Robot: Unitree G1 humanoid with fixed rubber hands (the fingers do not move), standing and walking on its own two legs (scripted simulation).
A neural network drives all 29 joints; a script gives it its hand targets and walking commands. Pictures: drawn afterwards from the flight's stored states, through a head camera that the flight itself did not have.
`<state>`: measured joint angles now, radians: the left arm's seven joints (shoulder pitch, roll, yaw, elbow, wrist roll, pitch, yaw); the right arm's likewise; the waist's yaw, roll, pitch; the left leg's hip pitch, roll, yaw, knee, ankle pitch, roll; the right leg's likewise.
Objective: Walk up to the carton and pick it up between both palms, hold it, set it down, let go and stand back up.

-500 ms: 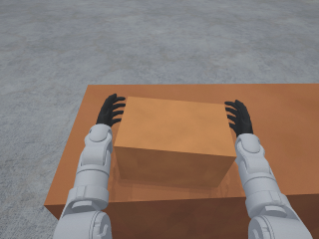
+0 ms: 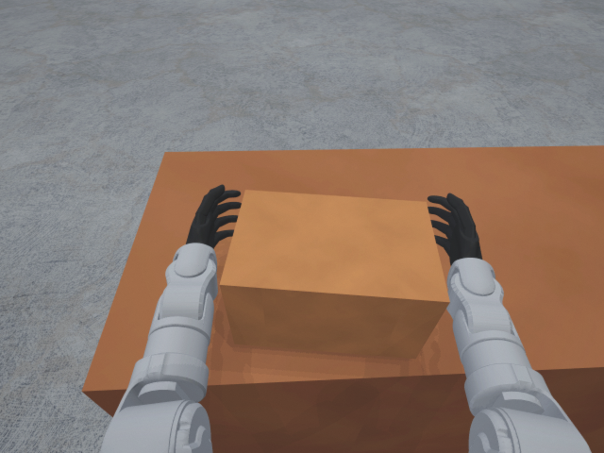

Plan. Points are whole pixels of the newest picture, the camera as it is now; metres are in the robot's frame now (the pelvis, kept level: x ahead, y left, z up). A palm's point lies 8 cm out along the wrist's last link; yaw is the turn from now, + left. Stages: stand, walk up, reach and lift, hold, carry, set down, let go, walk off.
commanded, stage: set down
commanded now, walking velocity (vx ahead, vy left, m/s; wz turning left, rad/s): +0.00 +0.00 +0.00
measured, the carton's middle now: (329, 273) +0.37 -0.01 +0.04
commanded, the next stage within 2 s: none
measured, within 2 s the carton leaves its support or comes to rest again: rests again in 0.62 s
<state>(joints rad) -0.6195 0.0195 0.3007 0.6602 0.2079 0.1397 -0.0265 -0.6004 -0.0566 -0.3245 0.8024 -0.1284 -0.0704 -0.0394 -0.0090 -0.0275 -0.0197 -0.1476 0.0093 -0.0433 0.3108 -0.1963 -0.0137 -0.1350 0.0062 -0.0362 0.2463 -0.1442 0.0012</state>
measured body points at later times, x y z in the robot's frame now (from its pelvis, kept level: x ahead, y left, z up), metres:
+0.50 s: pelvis -0.01 +0.00 +0.00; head +0.01 +0.01 +0.45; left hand +0.40 +0.17 +0.07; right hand +0.38 -0.19 +0.07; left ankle -0.02 +0.12 -0.75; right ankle -0.01 -0.12 -0.75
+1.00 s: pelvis +0.00 +0.00 +0.00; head +0.03 +0.01 +0.45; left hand +0.40 +0.17 +0.06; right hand +0.39 -0.19 +0.06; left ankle -0.02 +0.12 -0.75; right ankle -0.01 -0.12 -0.75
